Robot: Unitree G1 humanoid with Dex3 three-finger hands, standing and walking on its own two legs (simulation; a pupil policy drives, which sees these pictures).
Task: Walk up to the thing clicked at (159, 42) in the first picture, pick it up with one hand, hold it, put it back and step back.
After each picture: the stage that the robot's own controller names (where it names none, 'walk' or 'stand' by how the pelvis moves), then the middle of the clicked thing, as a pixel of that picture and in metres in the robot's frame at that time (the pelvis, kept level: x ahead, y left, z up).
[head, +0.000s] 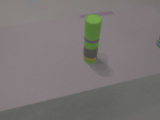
stand; out of the picture +0.72 -0.45 -0.04
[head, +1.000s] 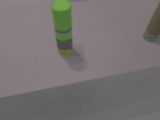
sink last; out of the picture +0.66 -0.34 +0.00
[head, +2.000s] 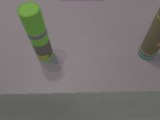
rise first; (157, 34) +0.52 -0.24 +0.01
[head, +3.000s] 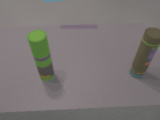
stand; (144, 55) +0.52 -0.25 -0.03
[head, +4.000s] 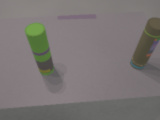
stand; (145, 46) +0.53 -0.25 -0.03
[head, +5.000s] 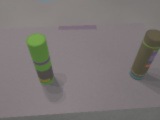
stand; (144, 57) +0.51 -0.25 -0.04
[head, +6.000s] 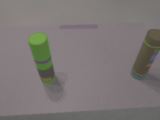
stand; (146, 57) +0.51 -0.26 -0.04
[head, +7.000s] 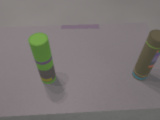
stand; (147, 57) +0.50 -0.26 -0.04
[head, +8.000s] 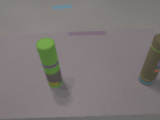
rise first; (153, 62) +0.50 -0.26 -0.03
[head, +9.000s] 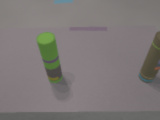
go down; (154, 59) +0.51 -0.26 -0.03
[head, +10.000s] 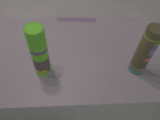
go down; (144, 51) +0.51 -0.27 -0.02
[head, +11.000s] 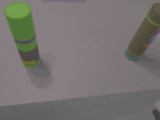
go down; (144, 36) +0.51 -0.27 +0.02
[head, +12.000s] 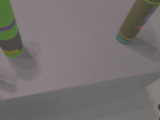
close in; (137, 16) +0.53 -0.25 +0.05
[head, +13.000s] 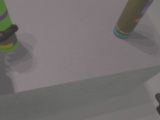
close; (134, 9) +0.54 -0.25 +0.07
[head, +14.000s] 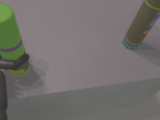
lift; (143, 22) +0.53 -0.26 +0.05
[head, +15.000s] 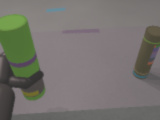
lift; (146, 55) +0.52 -0.26 +0.00
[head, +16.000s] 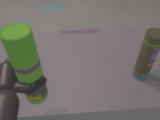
hold; (146, 56) +0.51 -0.27 -0.02
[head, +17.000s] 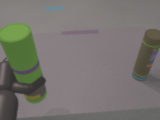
hold; (145, 57) +0.51 -0.26 -0.02
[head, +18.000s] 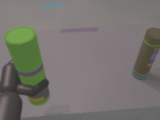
crouch; (146, 56) +0.51 -0.27 -0.02
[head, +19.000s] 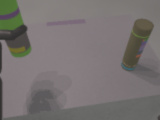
crouch; (134, 47) +0.52 -0.26 -0.02
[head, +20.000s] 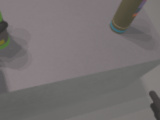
lower; (131, 3) +0.55 -0.25 +0.07
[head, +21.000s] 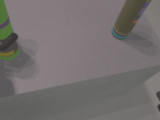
lower; (132, 11) +0.54 -0.25 +0.06
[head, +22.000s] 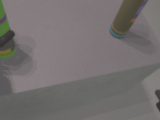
lower; (130, 9) +0.55 -0.25 +0.06
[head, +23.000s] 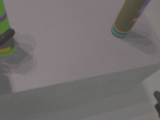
lower; (132, 9) +0.55 -0.25 +0.06
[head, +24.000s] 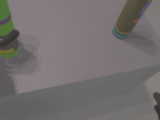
loosen; (133, 10) +0.54 -0.26 +0.06
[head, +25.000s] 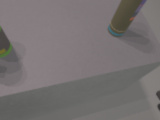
withdraw; (129, 7) +0.54 -0.25 +0.06
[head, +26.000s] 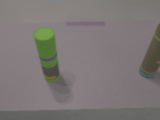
sink last; (155, 53) +0.51 -0.26 +0.01
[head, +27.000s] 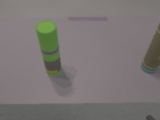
stand; (158, 48) +0.52 -0.27 +0.01
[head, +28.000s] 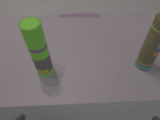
stand; (152, 45) +0.51 -0.25 +0.03
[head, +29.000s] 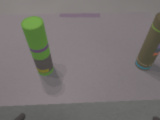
stand; (152, 44) +0.52 -0.25 +0.03
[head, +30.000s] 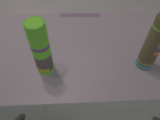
stand; (153, 44) +0.52 -0.26 +0.03
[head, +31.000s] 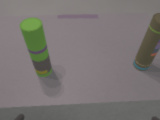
stand; (150, 45) +0.52 -0.25 +0.03
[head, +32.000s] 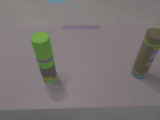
stand; (146, 56) +0.52 -0.26 -0.03
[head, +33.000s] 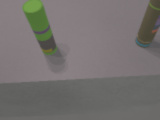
walk; (151, 22) +0.59 -0.24 -0.02
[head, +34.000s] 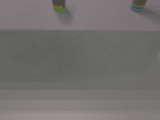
walk; out of the picture +0.85 -0.30 -0.01
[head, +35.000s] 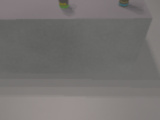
stand; out of the picture +1.14 -0.24 -0.02
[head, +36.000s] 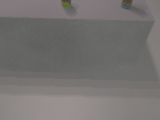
stand; out of the picture +1.12 -0.29 -0.04
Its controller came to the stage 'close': yes
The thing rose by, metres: 0.00
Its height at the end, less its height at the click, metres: +0.00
